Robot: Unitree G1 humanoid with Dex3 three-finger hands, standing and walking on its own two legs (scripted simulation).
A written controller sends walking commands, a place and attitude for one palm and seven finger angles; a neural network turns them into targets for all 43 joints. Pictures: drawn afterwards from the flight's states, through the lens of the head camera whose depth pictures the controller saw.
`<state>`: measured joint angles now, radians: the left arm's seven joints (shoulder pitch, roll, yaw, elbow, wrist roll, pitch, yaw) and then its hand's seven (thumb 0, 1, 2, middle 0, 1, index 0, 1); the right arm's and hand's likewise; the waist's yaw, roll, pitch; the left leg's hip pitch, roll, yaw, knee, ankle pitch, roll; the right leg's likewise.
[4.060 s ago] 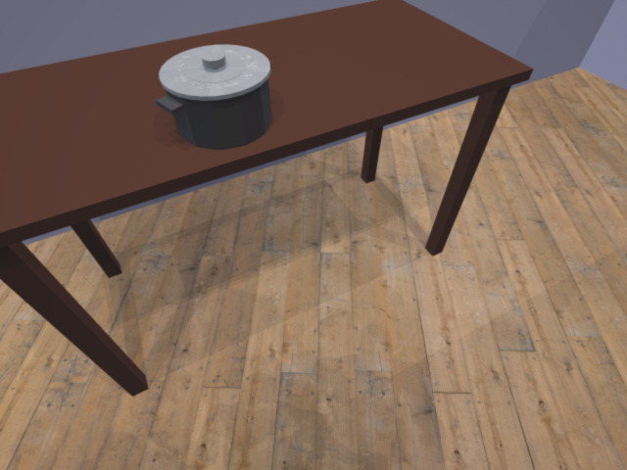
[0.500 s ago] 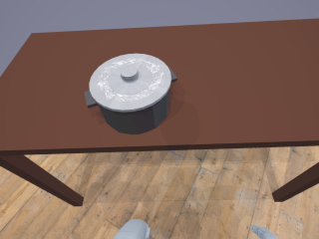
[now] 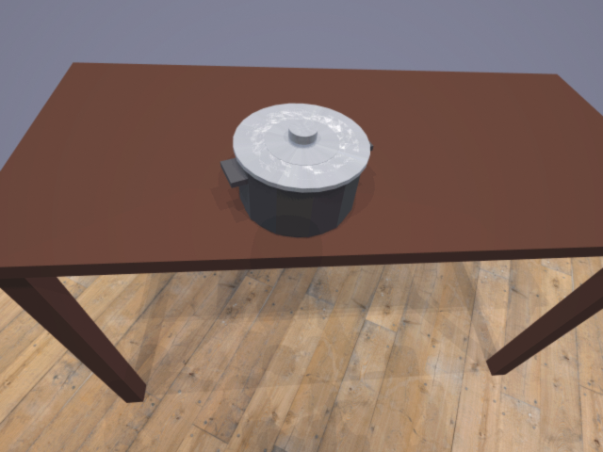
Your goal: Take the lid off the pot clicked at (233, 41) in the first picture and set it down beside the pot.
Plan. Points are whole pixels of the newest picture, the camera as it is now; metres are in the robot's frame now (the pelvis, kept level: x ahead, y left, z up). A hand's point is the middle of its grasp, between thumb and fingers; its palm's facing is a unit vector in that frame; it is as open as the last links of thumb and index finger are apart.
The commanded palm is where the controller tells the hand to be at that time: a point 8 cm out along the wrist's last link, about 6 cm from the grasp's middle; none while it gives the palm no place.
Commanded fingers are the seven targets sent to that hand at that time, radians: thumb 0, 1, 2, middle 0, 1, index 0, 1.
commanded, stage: come to a stop and stand still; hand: left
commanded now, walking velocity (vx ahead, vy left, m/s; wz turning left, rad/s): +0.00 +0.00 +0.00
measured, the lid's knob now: (303, 131) +0.53 +0.04 +0.15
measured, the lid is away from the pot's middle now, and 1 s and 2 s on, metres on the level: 0.00 0.00 0.00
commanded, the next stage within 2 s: look again from close up in 0.38 s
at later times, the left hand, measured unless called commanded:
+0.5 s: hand out of the picture -0.04 +0.16 -0.18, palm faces +0.01 -0.99 -0.16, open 7.4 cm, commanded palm none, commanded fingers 0.00 0.90 0.90 -0.20 -0.30 -0.20 -0.30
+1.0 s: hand out of the picture +0.00 +0.19 -0.19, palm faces +0.02 -0.99 -0.17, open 7.4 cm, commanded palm none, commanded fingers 0.00 0.90 0.90 -0.20 -0.30 -0.20 -0.30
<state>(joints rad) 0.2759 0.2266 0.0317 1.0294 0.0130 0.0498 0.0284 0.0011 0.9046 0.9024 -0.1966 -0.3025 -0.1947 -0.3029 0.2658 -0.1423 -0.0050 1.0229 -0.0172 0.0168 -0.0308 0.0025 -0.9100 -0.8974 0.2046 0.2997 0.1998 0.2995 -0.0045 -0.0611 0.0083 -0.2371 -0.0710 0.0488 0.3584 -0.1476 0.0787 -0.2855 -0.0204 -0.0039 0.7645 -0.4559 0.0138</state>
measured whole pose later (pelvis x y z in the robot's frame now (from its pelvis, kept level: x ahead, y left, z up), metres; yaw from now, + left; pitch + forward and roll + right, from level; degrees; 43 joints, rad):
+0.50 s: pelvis -0.02 +0.01 +0.00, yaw +0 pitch +0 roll +0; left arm 0.32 0.13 0.00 1.10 0.02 -0.01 0.05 0.00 0.91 0.90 -0.20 -0.30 -0.20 -0.30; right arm 0.28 -0.14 -0.01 1.13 -0.01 0.01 -0.03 0.00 -0.91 -0.90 0.20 0.30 0.20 0.30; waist -0.01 -0.02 0.03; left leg -0.27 -0.06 0.06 0.40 -0.14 0.08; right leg -0.11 0.01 -0.01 0.42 -0.31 -0.01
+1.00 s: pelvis +0.00 +0.02 -0.01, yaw -1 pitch +0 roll -1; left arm 0.34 0.17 -0.01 1.02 0.02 -0.01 0.05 0.00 0.90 0.90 -0.20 -0.30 -0.20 -0.30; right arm 0.23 -0.15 0.01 1.02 -0.01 -0.02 -0.02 0.00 -0.92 -0.90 0.20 0.30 0.20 0.30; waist 0.01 -0.04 0.01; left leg -0.31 -0.06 0.06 0.56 -0.25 0.10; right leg -0.12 0.00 -0.01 0.50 -0.39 0.01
